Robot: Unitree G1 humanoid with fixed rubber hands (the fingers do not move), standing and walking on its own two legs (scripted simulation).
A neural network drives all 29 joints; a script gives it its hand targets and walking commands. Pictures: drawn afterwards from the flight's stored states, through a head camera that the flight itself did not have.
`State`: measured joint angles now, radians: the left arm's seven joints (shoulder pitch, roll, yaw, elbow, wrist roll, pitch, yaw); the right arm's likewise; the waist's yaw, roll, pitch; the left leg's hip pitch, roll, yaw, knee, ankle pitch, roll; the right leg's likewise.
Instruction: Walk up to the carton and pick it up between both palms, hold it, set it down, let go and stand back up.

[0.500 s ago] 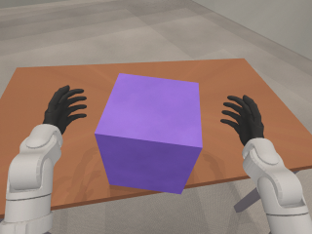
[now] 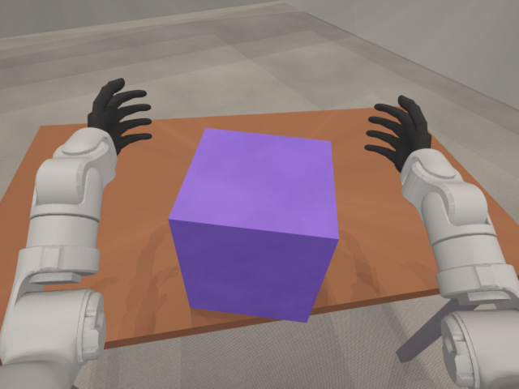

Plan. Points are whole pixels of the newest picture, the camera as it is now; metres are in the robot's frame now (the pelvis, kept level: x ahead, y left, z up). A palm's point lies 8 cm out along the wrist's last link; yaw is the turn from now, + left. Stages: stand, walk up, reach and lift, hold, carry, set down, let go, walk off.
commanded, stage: reach and lift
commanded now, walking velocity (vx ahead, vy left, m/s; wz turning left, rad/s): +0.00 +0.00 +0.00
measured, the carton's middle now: (257, 228) +0.37 +0.01 +0.04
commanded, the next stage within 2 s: none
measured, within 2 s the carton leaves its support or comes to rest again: neither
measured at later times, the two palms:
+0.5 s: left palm (132, 195) +0.39 +0.22 +0.10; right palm (371, 203) +0.38 -0.17 +0.10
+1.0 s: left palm (151, 198) +0.39 +0.19 +0.09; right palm (360, 202) +0.39 -0.16 +0.09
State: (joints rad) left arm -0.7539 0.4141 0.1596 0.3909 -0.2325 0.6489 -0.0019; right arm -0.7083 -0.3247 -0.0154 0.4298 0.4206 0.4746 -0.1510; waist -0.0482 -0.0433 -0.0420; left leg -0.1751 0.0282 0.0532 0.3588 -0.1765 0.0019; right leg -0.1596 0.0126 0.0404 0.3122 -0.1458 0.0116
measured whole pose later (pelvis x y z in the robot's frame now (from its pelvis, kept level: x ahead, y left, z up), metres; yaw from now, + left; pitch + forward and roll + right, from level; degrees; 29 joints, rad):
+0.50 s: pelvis +0.01 +0.00 +0.00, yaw +1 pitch +0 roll -1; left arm -0.53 0.29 0.11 0.44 -0.16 0.36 -0.02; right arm -0.49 -0.15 -0.02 0.46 0.26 0.21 -0.19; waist -0.03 -0.03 0.02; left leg -0.20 0.03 0.03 0.40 -0.21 0.00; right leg -0.17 0.01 0.02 0.34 -0.17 0.01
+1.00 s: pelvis +0.01 +0.01 +0.00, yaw +1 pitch +1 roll -2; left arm -0.56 0.17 0.10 0.58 -0.09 0.18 0.00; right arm -0.55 -0.13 -0.01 0.69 0.22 0.01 -0.20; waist -0.02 -0.02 0.00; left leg -0.22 0.03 0.03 0.43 -0.23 0.01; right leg -0.17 0.02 0.02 0.33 -0.17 0.02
